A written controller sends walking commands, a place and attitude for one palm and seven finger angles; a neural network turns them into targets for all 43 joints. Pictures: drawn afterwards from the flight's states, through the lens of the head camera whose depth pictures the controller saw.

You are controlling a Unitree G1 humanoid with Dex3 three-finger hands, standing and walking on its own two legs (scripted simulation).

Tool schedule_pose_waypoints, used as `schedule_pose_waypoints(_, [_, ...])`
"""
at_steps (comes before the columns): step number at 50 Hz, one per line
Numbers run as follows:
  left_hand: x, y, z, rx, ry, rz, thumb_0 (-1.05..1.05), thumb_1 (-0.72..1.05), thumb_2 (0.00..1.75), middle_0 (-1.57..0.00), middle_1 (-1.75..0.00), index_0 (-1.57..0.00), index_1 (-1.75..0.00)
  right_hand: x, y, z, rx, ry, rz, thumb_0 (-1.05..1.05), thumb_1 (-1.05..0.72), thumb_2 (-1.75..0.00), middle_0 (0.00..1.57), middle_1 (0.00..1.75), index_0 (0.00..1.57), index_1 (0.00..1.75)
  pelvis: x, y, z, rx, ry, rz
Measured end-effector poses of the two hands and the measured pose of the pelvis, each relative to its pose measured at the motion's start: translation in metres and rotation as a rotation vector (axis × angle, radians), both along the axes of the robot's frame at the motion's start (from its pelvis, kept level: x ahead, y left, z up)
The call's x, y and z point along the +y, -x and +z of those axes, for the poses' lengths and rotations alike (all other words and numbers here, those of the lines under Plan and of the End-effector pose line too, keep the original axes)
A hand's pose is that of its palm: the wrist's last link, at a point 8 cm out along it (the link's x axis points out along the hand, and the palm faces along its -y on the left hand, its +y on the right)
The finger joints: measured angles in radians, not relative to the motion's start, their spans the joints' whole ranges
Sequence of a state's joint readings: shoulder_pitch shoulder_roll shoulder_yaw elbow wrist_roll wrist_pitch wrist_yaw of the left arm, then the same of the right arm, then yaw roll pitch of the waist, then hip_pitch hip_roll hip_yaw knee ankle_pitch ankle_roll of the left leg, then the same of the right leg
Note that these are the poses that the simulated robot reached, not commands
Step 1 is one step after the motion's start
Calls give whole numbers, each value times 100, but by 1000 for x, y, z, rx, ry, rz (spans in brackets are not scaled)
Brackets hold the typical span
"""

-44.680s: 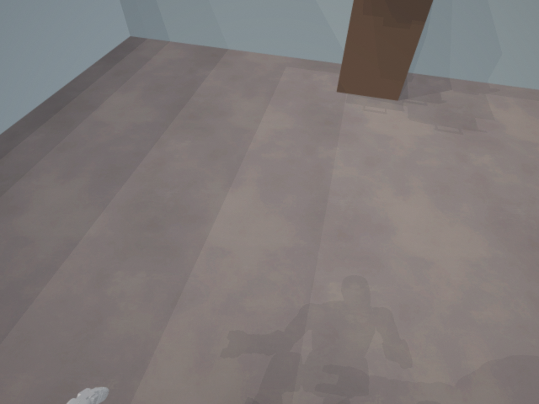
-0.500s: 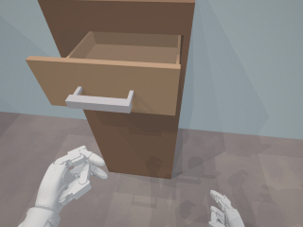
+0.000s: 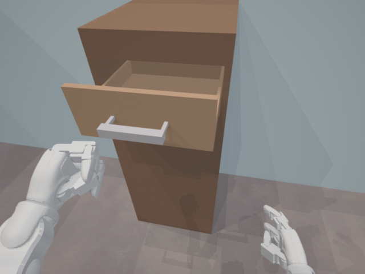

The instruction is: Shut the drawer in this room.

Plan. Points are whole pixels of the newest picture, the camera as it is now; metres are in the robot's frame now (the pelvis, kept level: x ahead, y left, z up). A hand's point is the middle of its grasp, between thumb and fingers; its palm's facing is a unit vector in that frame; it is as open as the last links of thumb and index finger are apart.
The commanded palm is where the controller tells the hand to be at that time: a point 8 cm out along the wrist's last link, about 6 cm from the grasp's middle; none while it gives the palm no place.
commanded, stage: raise the hand and make a fist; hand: left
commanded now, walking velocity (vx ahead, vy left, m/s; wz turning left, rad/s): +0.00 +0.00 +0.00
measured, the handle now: (134, 128) +0.41 +0.18 +0.14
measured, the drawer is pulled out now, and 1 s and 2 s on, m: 0.17 0.17 0.17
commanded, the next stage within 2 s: bring the fist close to the handle in 0.56 s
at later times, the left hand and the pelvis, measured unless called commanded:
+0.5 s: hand (94, 155) +0.22 +0.17 +0.23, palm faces -0.05 -0.99 -0.12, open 3.2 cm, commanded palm +0.19 +0.21 +0.24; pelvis -0.02 +0.01 +0.00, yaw +0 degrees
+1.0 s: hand (114, 156) +0.25 +0.15 +0.20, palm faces -0.04 -1.00 -0.08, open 3.2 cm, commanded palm +0.22 +0.20 +0.21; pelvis -0.01 +0.01 +0.01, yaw +0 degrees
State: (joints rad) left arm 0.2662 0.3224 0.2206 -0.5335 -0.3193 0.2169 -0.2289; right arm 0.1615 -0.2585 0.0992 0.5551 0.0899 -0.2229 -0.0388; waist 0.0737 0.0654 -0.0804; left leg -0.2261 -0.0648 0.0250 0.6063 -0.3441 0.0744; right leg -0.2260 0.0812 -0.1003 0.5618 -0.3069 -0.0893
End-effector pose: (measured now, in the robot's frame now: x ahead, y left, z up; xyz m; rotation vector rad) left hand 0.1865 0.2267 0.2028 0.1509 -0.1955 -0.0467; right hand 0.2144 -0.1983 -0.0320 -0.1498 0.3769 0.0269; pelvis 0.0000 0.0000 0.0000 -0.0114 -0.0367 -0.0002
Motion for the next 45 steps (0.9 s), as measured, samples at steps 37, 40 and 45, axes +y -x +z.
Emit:
schedule_pose_waypoints(37, [-3, -22, 31, 50, 38, -8, 1, 90, 90, -141, -160, -140, -160, 8, 24, -12, 112, 6, 0, 2, -90, -90, 20, 30, 20, 30, 12, 18, 4, -61, -13, -3])
schedule_pose_waypoints(40, [-7, -25, 26, 57, 52, -13, 1, 90, 90, -141, -160, -140, -160, 9, 23, -13, 114, 2, 2, 2, -90, -90, 20, 30, 20, 30, 11, 17, 4, -57, -13, 0])
schedule_pose_waypoints(45, [-14, -32, 13, 87, 65, -9, 1, 90, 90, -141, -160, -140, -160, 7, 22, -14, 125, 1, -2, 2, -90, -90, 20, 30, 20, 30, 9, 15, 5, -51, -14, 0])
